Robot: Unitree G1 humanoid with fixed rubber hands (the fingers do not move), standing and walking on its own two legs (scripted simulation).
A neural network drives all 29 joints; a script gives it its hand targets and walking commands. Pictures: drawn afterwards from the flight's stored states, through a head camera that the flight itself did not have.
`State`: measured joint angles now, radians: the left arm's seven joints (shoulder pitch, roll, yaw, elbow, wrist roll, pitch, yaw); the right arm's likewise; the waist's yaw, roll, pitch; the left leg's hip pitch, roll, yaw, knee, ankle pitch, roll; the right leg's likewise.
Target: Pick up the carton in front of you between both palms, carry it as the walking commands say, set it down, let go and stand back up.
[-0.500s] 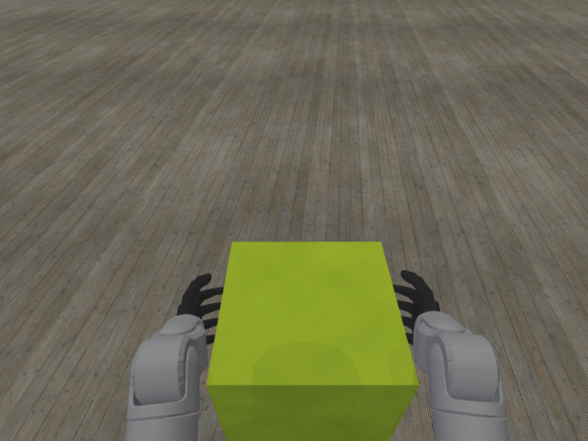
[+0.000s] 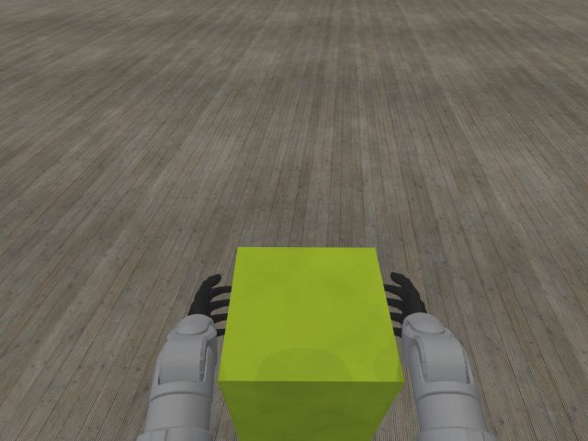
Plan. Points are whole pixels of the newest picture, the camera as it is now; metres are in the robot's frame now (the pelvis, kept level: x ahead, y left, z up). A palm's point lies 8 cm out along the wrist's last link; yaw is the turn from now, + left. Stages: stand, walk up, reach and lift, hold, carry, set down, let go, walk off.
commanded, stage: carry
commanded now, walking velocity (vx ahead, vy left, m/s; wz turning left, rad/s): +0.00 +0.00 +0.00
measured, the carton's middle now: (305, 347) +0.29 +0.00 -0.04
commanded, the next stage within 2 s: hold in 0.72 s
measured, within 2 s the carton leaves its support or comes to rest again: neither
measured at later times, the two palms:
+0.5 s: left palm (191, 334) +0.27 +0.16 +0.04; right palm (410, 333) +0.27 -0.14 +0.04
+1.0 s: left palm (154, 373) +0.21 +0.19 +0.04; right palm (381, 333) +0.27 -0.10 +0.04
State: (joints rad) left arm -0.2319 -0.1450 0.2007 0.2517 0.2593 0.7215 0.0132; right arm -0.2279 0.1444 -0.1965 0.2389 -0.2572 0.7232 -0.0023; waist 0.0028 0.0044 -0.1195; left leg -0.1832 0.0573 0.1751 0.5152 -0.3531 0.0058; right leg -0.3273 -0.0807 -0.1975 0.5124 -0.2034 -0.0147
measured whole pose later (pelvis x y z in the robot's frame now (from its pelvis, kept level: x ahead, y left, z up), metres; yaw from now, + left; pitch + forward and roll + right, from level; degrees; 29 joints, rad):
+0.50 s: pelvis -0.02 +0.01 +0.00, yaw +0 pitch +1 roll +0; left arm -0.21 -0.14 0.17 0.17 0.24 0.74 0.02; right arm -0.20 0.14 -0.17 0.16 -0.24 0.74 -0.01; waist 0.00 0.00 -0.10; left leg -0.21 0.04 0.18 0.53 -0.34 0.02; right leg -0.35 -0.09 -0.19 0.50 -0.17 -0.01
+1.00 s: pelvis -0.03 +0.00 +0.01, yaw +9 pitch -7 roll +0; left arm -0.20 -0.14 0.18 0.18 0.24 0.71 0.01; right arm -0.20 0.14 -0.15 0.16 -0.25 0.72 -0.01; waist 0.01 0.02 0.08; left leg -0.04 -0.01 0.03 0.40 -0.23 0.02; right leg -0.11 -0.04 -0.01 0.37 -0.13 0.02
